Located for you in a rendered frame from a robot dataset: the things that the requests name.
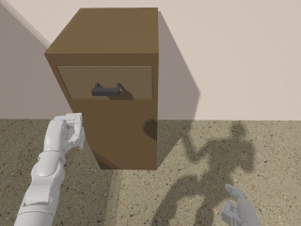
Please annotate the left robot hand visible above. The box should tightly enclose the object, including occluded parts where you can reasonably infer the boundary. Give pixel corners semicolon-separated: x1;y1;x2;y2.
43;113;86;155

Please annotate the drawer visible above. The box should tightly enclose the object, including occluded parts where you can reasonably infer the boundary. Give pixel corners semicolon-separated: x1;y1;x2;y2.
57;65;153;99

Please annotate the right robot hand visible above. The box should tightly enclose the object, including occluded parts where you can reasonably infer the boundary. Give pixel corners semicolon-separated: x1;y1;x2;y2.
221;184;260;226

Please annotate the handle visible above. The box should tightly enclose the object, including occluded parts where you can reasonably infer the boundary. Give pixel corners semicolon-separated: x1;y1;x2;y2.
91;83;120;96

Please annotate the cabinet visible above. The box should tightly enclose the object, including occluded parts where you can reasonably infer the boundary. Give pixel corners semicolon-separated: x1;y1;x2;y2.
44;8;159;170

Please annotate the left robot forearm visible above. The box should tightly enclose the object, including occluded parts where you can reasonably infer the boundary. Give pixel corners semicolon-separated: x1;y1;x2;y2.
14;151;66;226

